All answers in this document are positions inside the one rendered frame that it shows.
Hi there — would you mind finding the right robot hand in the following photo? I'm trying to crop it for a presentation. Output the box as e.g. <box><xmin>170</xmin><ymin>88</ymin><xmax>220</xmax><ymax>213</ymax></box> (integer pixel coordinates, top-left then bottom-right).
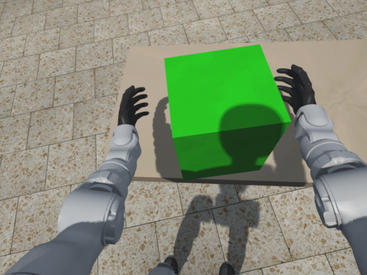
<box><xmin>274</xmin><ymin>64</ymin><xmax>316</xmax><ymax>115</ymax></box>

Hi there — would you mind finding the robot left foot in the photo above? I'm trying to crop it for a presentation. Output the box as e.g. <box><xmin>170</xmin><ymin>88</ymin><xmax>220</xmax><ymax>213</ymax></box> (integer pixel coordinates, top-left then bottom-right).
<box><xmin>164</xmin><ymin>257</ymin><xmax>178</xmax><ymax>275</ymax></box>

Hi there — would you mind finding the table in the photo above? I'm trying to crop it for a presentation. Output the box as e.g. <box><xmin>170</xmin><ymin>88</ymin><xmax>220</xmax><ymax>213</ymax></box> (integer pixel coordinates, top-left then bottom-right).
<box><xmin>102</xmin><ymin>40</ymin><xmax>367</xmax><ymax>187</ymax></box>

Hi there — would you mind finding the left robot upper arm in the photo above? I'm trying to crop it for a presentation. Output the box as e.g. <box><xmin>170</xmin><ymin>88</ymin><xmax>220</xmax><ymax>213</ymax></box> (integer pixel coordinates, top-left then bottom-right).
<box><xmin>3</xmin><ymin>188</ymin><xmax>124</xmax><ymax>275</ymax></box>

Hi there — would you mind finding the robot left shin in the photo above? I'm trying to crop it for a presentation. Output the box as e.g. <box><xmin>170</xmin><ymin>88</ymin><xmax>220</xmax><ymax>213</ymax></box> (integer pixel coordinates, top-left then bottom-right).
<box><xmin>156</xmin><ymin>262</ymin><xmax>173</xmax><ymax>271</ymax></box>

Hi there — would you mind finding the right robot upper arm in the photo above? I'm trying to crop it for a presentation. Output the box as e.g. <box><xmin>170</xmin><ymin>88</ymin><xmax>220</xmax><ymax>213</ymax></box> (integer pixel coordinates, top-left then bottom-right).
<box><xmin>313</xmin><ymin>167</ymin><xmax>367</xmax><ymax>275</ymax></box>

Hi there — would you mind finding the left robot hand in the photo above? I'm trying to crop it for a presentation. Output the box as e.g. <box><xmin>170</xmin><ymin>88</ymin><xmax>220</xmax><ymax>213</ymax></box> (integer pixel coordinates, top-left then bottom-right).
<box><xmin>118</xmin><ymin>85</ymin><xmax>149</xmax><ymax>127</ymax></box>

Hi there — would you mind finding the carton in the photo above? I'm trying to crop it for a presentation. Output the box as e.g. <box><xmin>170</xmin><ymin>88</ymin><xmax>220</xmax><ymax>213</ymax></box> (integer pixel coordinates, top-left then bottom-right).
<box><xmin>164</xmin><ymin>44</ymin><xmax>291</xmax><ymax>180</ymax></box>

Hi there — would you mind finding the right robot forearm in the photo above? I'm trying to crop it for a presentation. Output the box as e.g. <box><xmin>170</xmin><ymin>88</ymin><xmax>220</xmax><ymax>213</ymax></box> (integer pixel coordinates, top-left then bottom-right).
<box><xmin>294</xmin><ymin>104</ymin><xmax>367</xmax><ymax>181</ymax></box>

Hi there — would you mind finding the left robot forearm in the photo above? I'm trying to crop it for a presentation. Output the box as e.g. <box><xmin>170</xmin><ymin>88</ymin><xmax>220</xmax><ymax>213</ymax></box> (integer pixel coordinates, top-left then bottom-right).
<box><xmin>57</xmin><ymin>124</ymin><xmax>142</xmax><ymax>232</ymax></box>

